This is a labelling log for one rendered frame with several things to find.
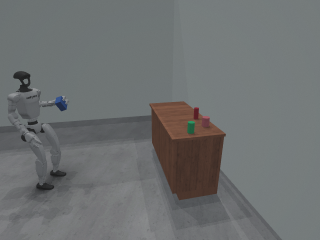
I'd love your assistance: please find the sponge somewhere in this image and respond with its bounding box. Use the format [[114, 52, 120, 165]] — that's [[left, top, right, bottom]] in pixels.
[[55, 96, 68, 112]]

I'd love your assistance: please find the robot thigh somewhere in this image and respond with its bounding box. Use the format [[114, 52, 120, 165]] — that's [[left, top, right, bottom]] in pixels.
[[21, 129, 47, 165], [40, 123, 60, 156]]

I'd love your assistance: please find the left robot upper arm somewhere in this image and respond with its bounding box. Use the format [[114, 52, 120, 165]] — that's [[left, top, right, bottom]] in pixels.
[[32, 88, 41, 107]]

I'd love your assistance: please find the robot left hand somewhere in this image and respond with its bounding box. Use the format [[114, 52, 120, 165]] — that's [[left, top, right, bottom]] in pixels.
[[62, 96, 69, 105]]

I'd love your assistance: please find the right robot upper arm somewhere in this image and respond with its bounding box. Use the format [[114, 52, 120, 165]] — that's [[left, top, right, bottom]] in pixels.
[[7, 92, 20, 119]]

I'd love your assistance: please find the table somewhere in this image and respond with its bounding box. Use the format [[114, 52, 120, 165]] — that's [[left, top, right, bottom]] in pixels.
[[149, 101, 226, 200]]

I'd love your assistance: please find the right robot forearm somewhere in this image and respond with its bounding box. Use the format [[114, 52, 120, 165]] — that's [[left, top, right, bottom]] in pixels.
[[7, 114, 29, 136]]

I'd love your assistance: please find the right robot thigh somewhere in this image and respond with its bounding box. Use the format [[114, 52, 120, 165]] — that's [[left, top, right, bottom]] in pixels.
[[21, 129, 47, 165]]

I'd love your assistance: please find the left robot thigh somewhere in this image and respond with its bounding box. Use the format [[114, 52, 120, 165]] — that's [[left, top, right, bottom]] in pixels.
[[40, 123, 60, 156]]

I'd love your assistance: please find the left robot forearm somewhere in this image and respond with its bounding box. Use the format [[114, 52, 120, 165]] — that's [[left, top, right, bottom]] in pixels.
[[40, 100, 56, 107]]

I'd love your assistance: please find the robot right hand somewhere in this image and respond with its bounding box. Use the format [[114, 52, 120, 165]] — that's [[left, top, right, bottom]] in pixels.
[[24, 132, 42, 149]]

